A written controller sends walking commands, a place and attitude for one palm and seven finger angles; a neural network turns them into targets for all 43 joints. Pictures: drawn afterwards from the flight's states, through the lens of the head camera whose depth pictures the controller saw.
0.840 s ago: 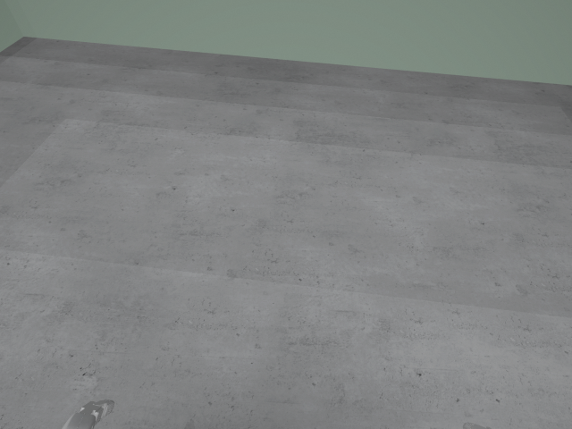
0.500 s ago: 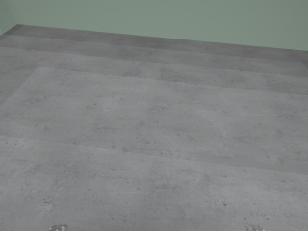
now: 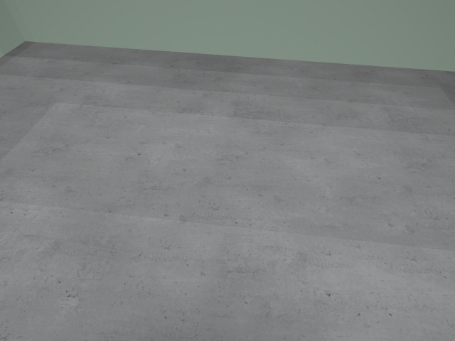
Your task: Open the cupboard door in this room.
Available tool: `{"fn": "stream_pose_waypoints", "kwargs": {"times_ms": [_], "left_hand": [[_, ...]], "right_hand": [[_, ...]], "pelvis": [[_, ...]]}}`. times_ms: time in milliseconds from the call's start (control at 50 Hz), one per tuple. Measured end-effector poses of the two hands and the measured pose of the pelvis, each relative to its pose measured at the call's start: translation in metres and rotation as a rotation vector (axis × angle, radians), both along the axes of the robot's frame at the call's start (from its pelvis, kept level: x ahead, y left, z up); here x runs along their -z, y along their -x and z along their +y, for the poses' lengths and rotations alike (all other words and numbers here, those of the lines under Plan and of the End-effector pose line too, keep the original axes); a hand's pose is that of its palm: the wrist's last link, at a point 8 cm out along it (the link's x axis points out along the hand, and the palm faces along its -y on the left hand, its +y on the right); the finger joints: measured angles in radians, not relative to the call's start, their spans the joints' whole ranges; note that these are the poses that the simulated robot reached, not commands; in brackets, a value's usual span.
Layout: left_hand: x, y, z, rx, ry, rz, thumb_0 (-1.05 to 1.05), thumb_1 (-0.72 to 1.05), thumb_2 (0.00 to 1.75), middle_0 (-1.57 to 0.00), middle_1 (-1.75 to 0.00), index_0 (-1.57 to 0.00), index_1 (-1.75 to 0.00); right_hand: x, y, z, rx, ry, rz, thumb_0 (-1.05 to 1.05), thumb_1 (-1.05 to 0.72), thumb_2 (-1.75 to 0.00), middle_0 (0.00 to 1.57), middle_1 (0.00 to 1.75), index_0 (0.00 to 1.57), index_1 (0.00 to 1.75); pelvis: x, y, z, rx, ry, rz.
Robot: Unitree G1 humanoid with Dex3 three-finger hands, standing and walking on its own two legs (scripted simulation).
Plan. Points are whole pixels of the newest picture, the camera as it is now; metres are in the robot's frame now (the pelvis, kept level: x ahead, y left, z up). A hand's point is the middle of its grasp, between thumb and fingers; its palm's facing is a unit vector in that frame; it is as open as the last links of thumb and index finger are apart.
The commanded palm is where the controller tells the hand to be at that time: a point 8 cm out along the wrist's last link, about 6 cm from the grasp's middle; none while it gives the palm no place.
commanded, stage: stand and wait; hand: left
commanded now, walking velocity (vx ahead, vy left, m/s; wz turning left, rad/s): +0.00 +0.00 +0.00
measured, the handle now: out of the picture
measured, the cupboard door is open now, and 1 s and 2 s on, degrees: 0 0 0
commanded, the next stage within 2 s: turn or walk to find it in 0.06 s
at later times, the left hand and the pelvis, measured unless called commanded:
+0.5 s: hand out of the picture +0.02 +0.23 -0.20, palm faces +0.11 -0.97 -0.22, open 7.3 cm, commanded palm none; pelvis -0.02 +0.02 -0.02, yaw +7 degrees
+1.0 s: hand out of the picture -0.04 +0.19 -0.15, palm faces +0.35 -0.89 -0.30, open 7.3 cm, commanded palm none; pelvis -0.05 -0.03 -0.01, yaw +20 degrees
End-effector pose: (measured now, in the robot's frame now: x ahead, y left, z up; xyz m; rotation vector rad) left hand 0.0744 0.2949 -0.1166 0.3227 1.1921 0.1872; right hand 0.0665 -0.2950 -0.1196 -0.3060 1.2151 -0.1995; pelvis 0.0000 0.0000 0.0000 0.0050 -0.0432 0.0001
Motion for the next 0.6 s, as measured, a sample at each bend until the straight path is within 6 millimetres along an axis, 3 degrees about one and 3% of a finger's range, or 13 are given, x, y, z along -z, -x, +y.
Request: {"fn": "stream_pose_waypoints", "kwargs": {"times_ms": [240, 380, 500, 600], "left_hand": [[0.005, 0.009, -0.009, -0.031, 0.009, -0.005, 0.0, 0.91, 0.9, -0.2, -0.3, -0.2, -0.3], [0.024, 0.035, -0.025, -0.085, 0.065, 0.021, 0.0, 0.91, 0.9, -0.2, -0.3, -0.2, -0.3], [0.048, 0.064, -0.022, -0.156, 0.126, 0.039, 0.0, 0.91, 0.9, -0.2, -0.3, -0.2, -0.3], [0.043, 0.08, -0.016, -0.2, 0.138, 0.068, 0.0, 0.91, 0.9, -0.2, -0.3, -0.2, -0.3]], "right_hand": [[0.006, 0.01, 0.004, -0.011, -0.012, 0.03, 0.0, -0.9, -0.9, 0.2, 0.3, 0.2, 0.3], [0.022, 0.017, 0.033, -0.038, -0.064, 0.073, 0.0, -0.9, -0.9, 0.2, 0.3, 0.2, 0.3], [0.025, 0.023, 0.066, -0.065, -0.075, 0.096, 0.0, -0.91, -0.9, 0.2, 0.3, 0.2, 0.3], [0.017, 0.03, 0.086, -0.08, -0.086, 0.097, 0.0, -0.9, -0.9, 0.2, 0.3, 0.2, 0.3]], "pelvis": [[0.003, 0.008, -0.003, -0.029, 0.001, 0.013], [0.012, 0.014, 0.002, -0.074, 0.016, 0.026], [0.021, 0.019, 0.018, -0.13, 0.012, 0.013], [0.012, 0.026, 0.024, -0.157, 0.027, 0.035]]}}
